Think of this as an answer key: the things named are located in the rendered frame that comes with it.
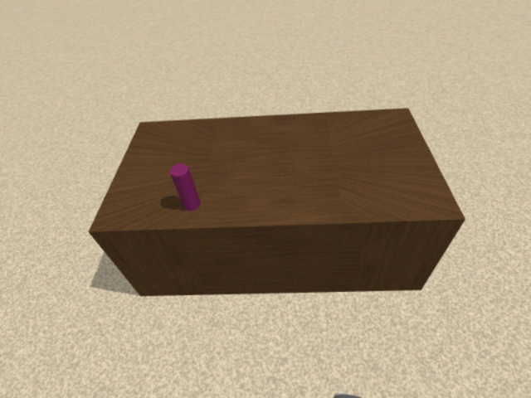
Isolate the can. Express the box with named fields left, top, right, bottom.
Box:
left=170, top=163, right=201, bottom=211

